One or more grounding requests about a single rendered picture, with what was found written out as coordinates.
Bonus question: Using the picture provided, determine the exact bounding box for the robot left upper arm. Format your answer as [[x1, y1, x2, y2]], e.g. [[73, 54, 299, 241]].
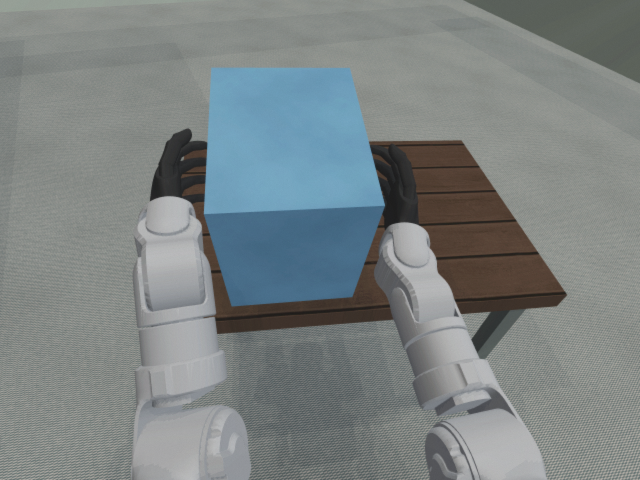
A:
[[132, 405, 251, 480]]

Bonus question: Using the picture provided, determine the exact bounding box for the left robot hand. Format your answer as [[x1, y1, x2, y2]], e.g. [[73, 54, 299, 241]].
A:
[[150, 128, 207, 204]]

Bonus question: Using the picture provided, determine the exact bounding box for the right robot hand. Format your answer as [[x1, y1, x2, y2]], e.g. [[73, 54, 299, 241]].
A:
[[370, 144, 419, 230]]

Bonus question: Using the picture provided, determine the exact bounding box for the robot right upper arm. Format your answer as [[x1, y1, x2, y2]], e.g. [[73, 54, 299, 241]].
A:
[[425, 409, 548, 480]]

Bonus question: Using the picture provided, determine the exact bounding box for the left robot forearm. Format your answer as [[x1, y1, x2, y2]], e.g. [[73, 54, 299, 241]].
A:
[[131, 196, 228, 480]]

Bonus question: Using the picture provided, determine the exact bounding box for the table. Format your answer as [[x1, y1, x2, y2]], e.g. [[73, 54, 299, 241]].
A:
[[181, 140, 567, 359]]

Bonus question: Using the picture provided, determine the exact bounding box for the carton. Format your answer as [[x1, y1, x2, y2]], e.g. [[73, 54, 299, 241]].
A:
[[204, 68, 385, 306]]

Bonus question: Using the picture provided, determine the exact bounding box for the right robot forearm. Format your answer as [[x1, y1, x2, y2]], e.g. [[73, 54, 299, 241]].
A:
[[374, 222, 546, 474]]

